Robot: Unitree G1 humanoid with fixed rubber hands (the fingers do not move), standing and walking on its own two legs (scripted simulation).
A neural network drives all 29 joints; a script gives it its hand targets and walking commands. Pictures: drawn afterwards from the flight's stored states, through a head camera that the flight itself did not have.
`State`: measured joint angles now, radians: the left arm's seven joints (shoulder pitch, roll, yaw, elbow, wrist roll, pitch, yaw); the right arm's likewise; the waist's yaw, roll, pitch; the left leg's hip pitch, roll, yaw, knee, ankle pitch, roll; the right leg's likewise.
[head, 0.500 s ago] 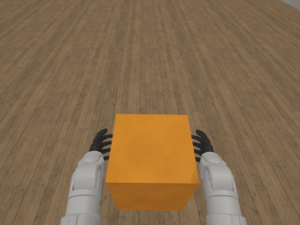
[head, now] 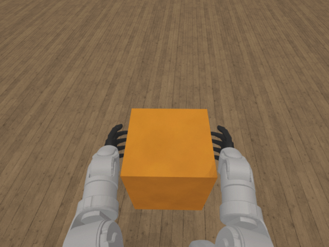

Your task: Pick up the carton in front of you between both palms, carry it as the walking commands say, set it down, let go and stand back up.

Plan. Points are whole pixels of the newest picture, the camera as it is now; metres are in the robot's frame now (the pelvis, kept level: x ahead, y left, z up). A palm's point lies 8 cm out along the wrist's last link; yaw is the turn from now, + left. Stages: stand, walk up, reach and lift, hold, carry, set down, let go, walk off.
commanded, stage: set down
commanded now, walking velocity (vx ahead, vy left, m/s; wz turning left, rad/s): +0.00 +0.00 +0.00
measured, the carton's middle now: (168, 162) +0.34 -0.02 -0.05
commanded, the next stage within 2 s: none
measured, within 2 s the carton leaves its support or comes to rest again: neither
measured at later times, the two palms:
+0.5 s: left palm (128, 165) +0.41 +0.13 -0.18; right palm (210, 168) +0.39 -0.17 -0.18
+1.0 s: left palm (140, 170) +0.46 +0.10 -0.32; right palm (209, 173) +0.43 -0.19 -0.32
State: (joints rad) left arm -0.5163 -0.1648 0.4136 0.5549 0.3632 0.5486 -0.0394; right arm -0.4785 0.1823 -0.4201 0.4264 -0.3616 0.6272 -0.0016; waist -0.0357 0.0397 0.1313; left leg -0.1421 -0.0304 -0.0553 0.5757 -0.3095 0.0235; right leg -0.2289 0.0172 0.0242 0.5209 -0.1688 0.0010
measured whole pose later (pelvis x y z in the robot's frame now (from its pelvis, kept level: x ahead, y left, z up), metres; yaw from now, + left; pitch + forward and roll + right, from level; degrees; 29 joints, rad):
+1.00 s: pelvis -0.04 +0.00 -0.22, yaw +3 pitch +46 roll +2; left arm -1.02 -0.04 0.41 0.67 0.19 0.26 0.08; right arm -0.97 0.00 -0.50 0.58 -0.25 0.30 0.00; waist -0.07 0.07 -0.12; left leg -1.84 -0.10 -0.01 1.60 -0.57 -0.01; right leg -1.94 0.00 0.05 1.53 -0.40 0.02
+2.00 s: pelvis -0.06 +0.00 -0.38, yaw +5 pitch +39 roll +0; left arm -1.54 0.22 0.16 1.00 -0.04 0.25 0.17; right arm -1.43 -0.26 -0.41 0.87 -0.07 0.28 -0.01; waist -0.14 0.07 0.36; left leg -2.18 -0.15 -0.01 2.19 -0.70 -0.03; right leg -2.28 -0.03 0.03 2.10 -0.50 0.02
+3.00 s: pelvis -0.06 +0.00 -0.39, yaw +4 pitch +34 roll -1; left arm -1.63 0.36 0.01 1.11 -0.13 0.15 0.11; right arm -1.53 -0.41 -0.42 1.20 0.03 0.06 -0.02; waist -0.12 0.03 0.52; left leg -2.14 -0.16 -0.03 2.26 -0.71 -0.04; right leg -2.24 -0.03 0.01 2.14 -0.51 0.02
